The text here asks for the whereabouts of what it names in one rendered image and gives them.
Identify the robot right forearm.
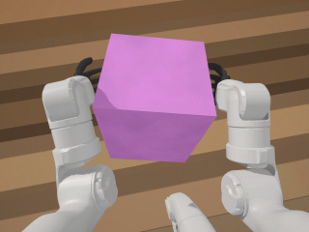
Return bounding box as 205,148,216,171
215,79,283,200

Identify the right robot upper arm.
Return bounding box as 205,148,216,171
221,168,309,232

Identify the robot left forearm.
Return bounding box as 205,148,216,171
42,75,102,205

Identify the left robot upper arm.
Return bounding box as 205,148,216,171
22,164,118,232

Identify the robot right thigh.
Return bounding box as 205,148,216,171
165,192,216,232

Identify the left robot hand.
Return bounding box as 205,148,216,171
73,57,102,93

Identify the carton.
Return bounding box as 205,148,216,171
92,33,217,162

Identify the right robot hand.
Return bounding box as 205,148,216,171
208,63,231,105

